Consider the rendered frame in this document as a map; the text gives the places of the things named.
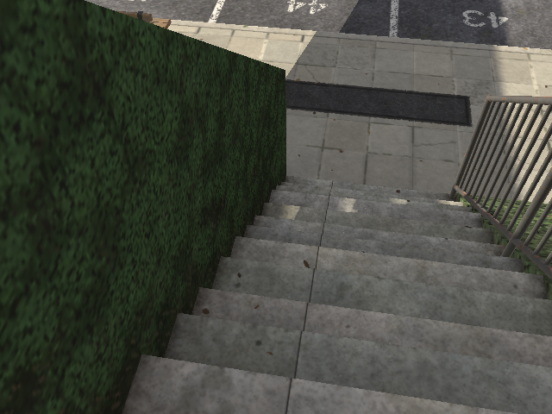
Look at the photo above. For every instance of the stairs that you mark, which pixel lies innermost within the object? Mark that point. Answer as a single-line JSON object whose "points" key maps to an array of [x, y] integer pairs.
{"points": [[346, 298]]}

